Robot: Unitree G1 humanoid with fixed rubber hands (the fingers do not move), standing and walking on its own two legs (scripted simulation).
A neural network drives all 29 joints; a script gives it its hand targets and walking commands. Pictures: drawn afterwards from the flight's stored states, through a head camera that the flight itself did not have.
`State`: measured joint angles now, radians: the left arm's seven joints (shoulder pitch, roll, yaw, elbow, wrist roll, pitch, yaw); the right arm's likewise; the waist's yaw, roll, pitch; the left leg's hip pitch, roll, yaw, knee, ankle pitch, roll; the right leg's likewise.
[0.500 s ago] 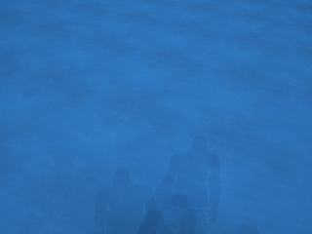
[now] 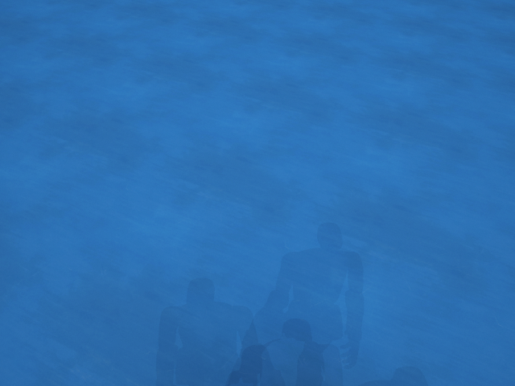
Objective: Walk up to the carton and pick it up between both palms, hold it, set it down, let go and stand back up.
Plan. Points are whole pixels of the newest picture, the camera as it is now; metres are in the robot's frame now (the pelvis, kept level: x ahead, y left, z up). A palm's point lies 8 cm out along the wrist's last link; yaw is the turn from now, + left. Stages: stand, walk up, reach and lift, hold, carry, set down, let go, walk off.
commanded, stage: walk up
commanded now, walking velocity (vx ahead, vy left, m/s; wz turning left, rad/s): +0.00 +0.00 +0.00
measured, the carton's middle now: out of the picture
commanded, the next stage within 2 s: none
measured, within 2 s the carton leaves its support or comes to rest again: neither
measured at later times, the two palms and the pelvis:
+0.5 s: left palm out of the picture +0.04 +0.31 -0.16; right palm out of the picture -0.02 -0.24 -0.12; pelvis -0.09 +0.04 -0.02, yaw -5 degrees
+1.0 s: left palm out of the picture -0.15 +0.32 -0.15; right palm out of the picture -0.16 -0.25 -0.10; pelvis -0.22 +0.04 -0.01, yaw -10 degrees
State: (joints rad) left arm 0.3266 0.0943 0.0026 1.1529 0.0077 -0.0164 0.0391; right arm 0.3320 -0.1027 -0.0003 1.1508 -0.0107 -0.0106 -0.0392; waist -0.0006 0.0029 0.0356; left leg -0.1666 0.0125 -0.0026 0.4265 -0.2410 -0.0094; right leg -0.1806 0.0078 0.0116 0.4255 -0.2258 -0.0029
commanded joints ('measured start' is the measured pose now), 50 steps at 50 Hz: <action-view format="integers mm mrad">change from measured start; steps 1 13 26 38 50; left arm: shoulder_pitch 73 -80 -178 -140 32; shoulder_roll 81 235 326 367 338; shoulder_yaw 18 56 90 99 71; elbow -27 -141 -241 -213 -177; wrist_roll -4 11 46 7 -15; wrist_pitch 0 15 106 120 101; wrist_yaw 4 24 17 -38 -61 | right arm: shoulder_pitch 53 -76 -107 -116 -199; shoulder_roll -39 -222 -394 -330 -400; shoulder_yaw -3 -47 -96 -81 -94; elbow -15 -100 -252 -310 -308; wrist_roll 0 -7 -10 -1 -38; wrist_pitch -10 16 35 -10 43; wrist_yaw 3 -42 -34 -25 -47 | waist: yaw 5 5 -14 -6 21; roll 20 -62 165 109 171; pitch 50 -62 -8 -35 -71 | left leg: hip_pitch -22 -47 -177 73 -47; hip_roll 65 67 431 229 281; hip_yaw -56 14 -471 -196 -191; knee -74 194 -232 -134 -263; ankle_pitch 104 235 14 106 -284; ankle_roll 43 96 165 110 151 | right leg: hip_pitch -20 -104 -424 -406 -125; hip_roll -88 -120 78 88 -3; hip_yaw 71 135 207 166 18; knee -78 111 747 875 436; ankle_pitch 113 419 -361 -102 -273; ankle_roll -25 -120 10 92 15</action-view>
